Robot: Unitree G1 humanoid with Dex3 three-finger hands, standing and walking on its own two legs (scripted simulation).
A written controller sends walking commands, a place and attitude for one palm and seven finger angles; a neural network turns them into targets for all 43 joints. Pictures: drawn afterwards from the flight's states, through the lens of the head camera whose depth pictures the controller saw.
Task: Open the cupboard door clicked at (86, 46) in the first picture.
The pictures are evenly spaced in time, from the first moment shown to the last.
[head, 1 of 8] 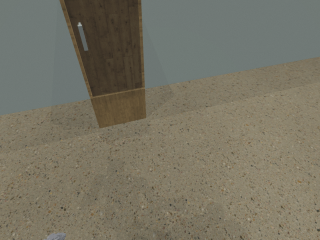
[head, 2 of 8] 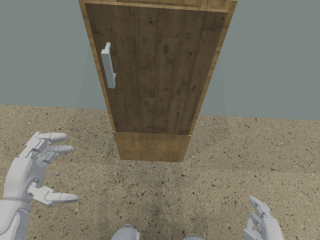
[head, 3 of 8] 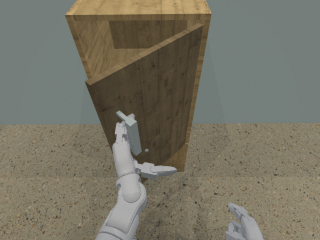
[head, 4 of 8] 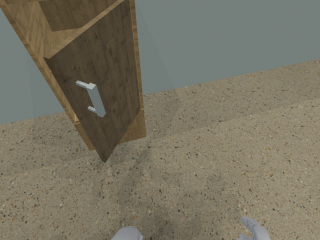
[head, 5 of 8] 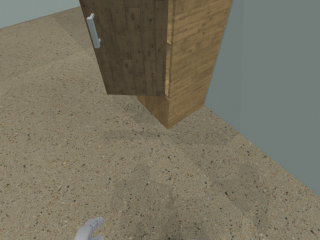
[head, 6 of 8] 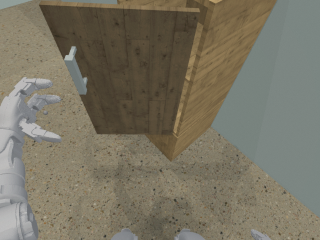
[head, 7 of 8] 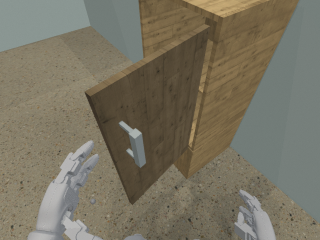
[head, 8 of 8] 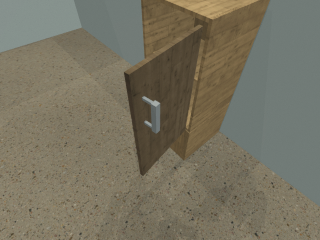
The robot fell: no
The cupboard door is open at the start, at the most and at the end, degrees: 0 101 100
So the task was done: yes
